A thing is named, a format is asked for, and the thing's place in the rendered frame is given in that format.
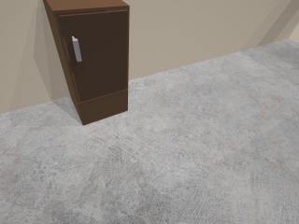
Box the cupboard door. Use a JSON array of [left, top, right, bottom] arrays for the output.
[[59, 9, 128, 102]]

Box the handle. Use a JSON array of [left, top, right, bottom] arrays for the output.
[[72, 36, 82, 62]]

